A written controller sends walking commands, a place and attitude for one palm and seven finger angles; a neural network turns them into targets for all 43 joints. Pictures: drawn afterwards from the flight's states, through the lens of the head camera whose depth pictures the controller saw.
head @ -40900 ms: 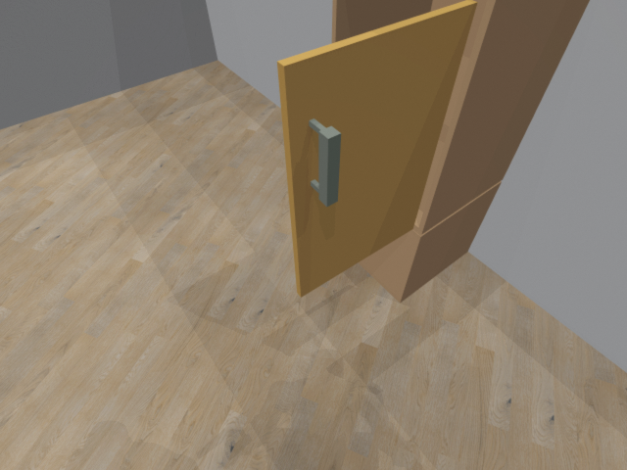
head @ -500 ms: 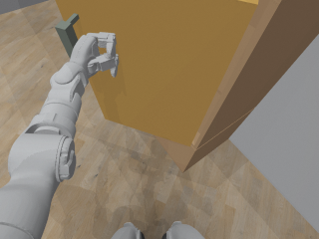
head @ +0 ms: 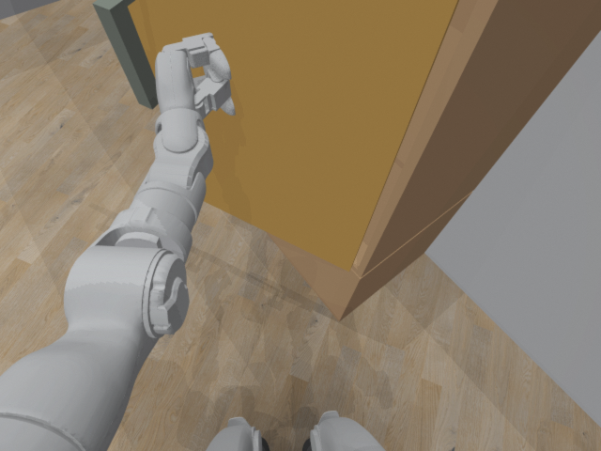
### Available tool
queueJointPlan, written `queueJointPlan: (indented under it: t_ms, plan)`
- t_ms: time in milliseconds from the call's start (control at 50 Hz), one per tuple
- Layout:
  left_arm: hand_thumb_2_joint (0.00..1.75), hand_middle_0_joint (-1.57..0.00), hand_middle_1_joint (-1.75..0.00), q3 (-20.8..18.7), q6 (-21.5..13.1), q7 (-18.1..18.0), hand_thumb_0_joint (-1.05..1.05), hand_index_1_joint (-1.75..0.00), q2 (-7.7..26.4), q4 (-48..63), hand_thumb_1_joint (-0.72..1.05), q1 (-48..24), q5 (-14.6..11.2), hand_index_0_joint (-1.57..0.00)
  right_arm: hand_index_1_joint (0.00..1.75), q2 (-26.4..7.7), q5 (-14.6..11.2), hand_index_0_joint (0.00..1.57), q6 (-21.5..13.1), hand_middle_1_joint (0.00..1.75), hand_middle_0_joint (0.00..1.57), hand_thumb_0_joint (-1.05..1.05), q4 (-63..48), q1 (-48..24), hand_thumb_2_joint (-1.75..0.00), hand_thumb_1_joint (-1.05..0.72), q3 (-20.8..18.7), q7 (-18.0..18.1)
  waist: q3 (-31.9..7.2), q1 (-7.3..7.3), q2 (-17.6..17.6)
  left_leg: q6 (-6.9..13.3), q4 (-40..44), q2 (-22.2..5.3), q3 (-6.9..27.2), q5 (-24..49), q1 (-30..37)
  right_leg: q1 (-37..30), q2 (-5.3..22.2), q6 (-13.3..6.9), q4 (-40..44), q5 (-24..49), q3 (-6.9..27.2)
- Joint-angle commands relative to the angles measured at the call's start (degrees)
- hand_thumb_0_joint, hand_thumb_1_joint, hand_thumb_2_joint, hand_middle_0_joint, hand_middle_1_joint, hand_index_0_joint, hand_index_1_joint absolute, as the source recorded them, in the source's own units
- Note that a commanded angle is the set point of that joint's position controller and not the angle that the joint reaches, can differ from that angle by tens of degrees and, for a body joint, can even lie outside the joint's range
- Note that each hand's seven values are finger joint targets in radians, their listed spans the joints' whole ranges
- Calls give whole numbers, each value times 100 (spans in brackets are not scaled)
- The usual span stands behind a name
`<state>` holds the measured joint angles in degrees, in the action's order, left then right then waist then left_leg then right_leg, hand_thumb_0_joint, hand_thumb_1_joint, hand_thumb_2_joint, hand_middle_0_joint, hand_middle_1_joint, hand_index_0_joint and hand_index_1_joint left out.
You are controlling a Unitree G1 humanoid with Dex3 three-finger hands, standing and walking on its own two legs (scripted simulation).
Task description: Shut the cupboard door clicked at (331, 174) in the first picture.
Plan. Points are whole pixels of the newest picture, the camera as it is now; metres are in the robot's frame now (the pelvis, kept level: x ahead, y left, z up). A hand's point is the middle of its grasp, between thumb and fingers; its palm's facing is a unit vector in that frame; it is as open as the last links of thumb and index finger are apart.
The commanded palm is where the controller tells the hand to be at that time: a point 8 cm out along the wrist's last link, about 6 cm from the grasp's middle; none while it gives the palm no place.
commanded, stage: pull the fist back off the door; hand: left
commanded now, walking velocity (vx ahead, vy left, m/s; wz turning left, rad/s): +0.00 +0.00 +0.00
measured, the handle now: (142, 49) +0.62 +0.14 +0.14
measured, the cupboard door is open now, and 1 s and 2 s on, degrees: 25 25 25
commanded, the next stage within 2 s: draw the hand back to the body in 0.62 s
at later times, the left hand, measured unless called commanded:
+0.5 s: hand (221, 144) +0.46 +0.04 +0.13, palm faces +0.02 -1.00 -0.02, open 3.1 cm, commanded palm +0.43 +0.09 +0.14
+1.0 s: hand (169, 176) +0.40 +0.09 +0.15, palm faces +0.01 -1.00 -0.01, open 3.1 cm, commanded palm +0.36 +0.14 +0.17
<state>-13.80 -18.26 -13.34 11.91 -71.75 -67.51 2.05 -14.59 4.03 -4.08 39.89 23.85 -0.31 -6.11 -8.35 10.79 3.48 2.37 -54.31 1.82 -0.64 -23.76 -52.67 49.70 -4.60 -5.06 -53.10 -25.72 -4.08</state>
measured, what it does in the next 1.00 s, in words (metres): stands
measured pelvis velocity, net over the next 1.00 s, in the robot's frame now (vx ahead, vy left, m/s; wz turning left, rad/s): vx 0.00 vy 0.00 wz -0.03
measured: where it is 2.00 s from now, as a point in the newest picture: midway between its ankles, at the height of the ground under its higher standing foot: outside the picture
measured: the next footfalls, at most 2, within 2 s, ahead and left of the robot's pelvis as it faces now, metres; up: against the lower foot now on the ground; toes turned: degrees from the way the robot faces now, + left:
none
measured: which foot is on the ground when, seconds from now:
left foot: down 0.00-1.00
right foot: down 0.00-1.00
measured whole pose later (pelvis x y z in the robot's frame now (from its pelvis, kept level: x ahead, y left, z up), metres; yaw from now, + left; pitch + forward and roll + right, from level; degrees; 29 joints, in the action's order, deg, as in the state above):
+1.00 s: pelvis +0.00 +0.00 +0.04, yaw -2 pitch +7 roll +1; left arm -5.2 -11.6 -3.4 6.6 -31.7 -24.7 -7.7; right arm -14.3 -2.5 1.9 35.6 19.8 0.5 -1.2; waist -5.0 2.4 2.8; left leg 2.5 -39.7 1.9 -2.8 -19.5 -26.8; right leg 25.3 -4.8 -4.5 -40.3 -21.4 -0.6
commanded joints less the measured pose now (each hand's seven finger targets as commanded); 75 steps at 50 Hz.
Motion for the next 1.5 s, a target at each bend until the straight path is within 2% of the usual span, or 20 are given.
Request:
queueJointPlan:
  t_ms: [0, 80, 160, 280, 320, 400, 440, 520, 580, 640, 720, 780, 820, 880, 1080, 1220, 1240, 1260, 1420, 1480]
  plan:
    - [90, -130, -150, 50, -202, 295, 0, -150, 971, 1274, 90, -2652, -89, -130, 30, -1013, -188, 20, 224, 30, 20, 0, -386, 1120, -90, -90, -351, 67, -2932, 77, -407, 50, 528, -34, 369, 2122, 2437, -1732, 133, 557, 974, 2977, 612]
    - [90, -130, -150, -336, -320, 429, 0, -150, 1252, 1989, 90, -2619, -545, -130, 30, -927, -284, 20, 241, 30, 20, 0, -544, 975, -90, -90, -283, 235, -2806, -132, -575, 78, 829, 10, 218, 1820, 2231, -2643, 185, 615, 1229, 3291, 781]
    - [90, -130, -150, -101, -670, 422, 0, -150, 912, 2081, 90, -1441, -356, -130, 30, -822, -266, 20, 167, 30, 20, 0, -509, 899, -90, -90, -302, 206, -2422, -301, -524, 85, 855, 15, 131, 1952, 2376, -2565, 212, 661, 1225, 3561, 748]
    - [90, -130, -150, 374, -231, 605, 0, -150, 186, 2467, 90, -245, -540, -130, 30, -825, -396, 20, 323, 30, 20, 0, -719, 632, -90, -90, -357, 184, -2068, -448, -780, 111, 1068, 75, -3, 1932, 2563, -2908, 308, 875, 1433, 4094, 790]
    - [90, -130, -150, 231, -194, 602, 0, -150, 325, 3046, 90, 48, -659, -130, 30, -804, -439, 20, 334, 30, 20, 0, -797, 449, -90, -90, -349, 221, -2153, -601, -743, 103, 1091, 83, -17, 2026, 2700, -3119, 337, 878, 1438, 4350, 805]
    - [90, -130, -150, 842, -298, 539, 0, -150, -158, 3947, 90, -47, -617, -130, 30, -719, -490, 20, 279, 30, 20, 0, -815, 140, -90, -90, -344, 283, -1909, -474, -704, 131, 1124, 65, 13, 1878, 3018, -2831, 354, 912, 1533, 4022, 796]
    - [90, -130, -150, 758, -273, 493, 0, -150, 25, 3939, 90, 4, -597, -130, 30, -730, -501, 20, 284, 30, 20, 0, -775, 18, -90, -90, -335, 335, -1745, -468, -712, 127, 1170, 57, 19, 1609, 2998, -2763, 381, 908, 1643, 3589, 857]
    - [90, -130, -150, 1020, -208, 487, 0, -150, -203, 4234, 90, 139, -634, -130, 30, -667, -535, 20, 270, 30, 20, 0, -813, -290, -90, -90, -318, 410, -1813, -521, -482, 105, 1220, 46, 41, 1635, 3317, -2749, 388, 850, 1666, 3422, 826]
    - [90, -130, -150, 1166, -90, 485, 0, -150, -324, 3927, 90, -28, -683, -130, 30, -655, -561, 20, 278, 30, 20, 0, -755, -388, -90, -90, -275, 460, -1459, -392, -792, 118, 1256, 34, 95, 1476, 3211, -2604, 398, 866, 1753, 3181, 822]
    - [90, -130, -150, 870, -14, 459, 0, -150, -59, 3487, 90, -55, -730, -130, 30, -660, -579, 20, 286, 30, 20, 0, -743, -524, -90, -90, -215, 496, -1345, -465, -845, 91, 1303, 47, 105, 1207, 2941, -2638, 450, 831, 1819, 2825, 881]
    - [90, -130, -150, 890, -58, 509, 0, -150, -161, 3176, 90, -63, -748, -130, 30, -641, -556, 20, 252, 30, 20, 0, -774, -525, -90, -90, -191, 484, -1427, -494, -739, 79, 1271, 55, 118, 1326, 2947, -2605, 433, 760, 1715, 2908, 815]
    - [90, -130, -150, 343, -118, 620, 0, -150, 393, 3460, 90, 921, -781, -130, 30, -708, -549, 20, 259, 30, 20, 0, -953, -524, -90, -90, -187, 463, -1912, -868, -802, 64, 1348, 48, 117, 1652, 2949, -3186, 444, 740, 1577, 3374, 822]
    - [90, -130, -150, 408, -113, 757, 0, -150, 348, 4113, 90, 1381, -816, -130, 30, -674, -577, 20, 267, 30, 20, 0, -1135, -649, -90, -90, -179, 446, -2042, -997, -777, 66, 1421, 42, 51, 1824, 3028, -3462, 461, 760, 1556, 3722, 819]
    - [90, -130, -150, 655, 111, 959, 0, -150, 182, 4850, 90, 2002, -898, -130, 30, -685, -642, 20, 306, 30, 20, 0, -1292, -748, -90, -90, -199, 456, -1789, -1009, -1056, 103, 1541, 3, 47, 1923, 3230, -3516, 431, 802, 1678, 3776, 741]
    - [90, -130, -150, 1069, 914, 1212, 0, -150, 183, 7034, 90, 2981, -1205, -130, 30, -605, -819, 20, 136, 30, 20, 0, -1430, -1481, -90, -90, -63, 788, -763, -980, -457, 128, 2106, -119, 155, 1425, 4049, -3114, 327, 536, 2348, 2001, 553]
    - [90, -116, -135, 833, 1595, 1411, 0, -135, 438, 7785, 90, 4090, -1359, -116, 30, -561, -866, 20, 127, 30, 20, 0, -1605, -1889, -90, -90, 74, 869, -528, -1170, -350, 62, 2440, -127, 274, 1508, 4254, -3438, 337, 388, 2463, 1944, 417]
    - [90, -113, -132, 1202, 1398, 1273, 0, -132, 719, 8302, 90, 4249, -909, -113, 30, -424, -778, 20, 169, 30, 20, 0, -1605, -1958, -90, -90, 112, 892, -214, -1066, -445, 36, 2690, -137, 410, 1587, 4371, -3427, 476, 459, 2807, 2025, 635]
    - [90, -111, -129, 1072, 1398, 1199, 0, -129, 701, 8184, 90, 4700, -897, -111, 30, -443, -752, 20, 211, 30, 20, 0, -1575, -1949, -90, -90, 105, 911, -132, -1077, -608, 38, 2771, -178, 421, 1591, 4425, -3526, 469, 478, 2880, 2021, 614]
    - [90, -89, -105, 742, 1435, 1001, 0, -105, 1039, 9276, 90, 5806, -730, -89, 30, -394, -651, 20, 414, 30, 20, 0, -1632, -2097, -90, -90, 208, 924, -33, -1140, 20, -10, 3283, -255, 436, 2018, 5010, -4126, 441, 359, 3284, 2177, 509]
    - [90, -81, -96, 545, 1467, 954, 0, -96, 1195, 9577, 90, 6279, -697, -81, 30, -433, -608, 20, 408, 30, 20, 0, -1624, -2123, -90, -90, 189, 923, -23, -1185, -77, -18, 3366, -279, 479, 2199, 5119, -4244, 412, 350, 3390, 2233, 473]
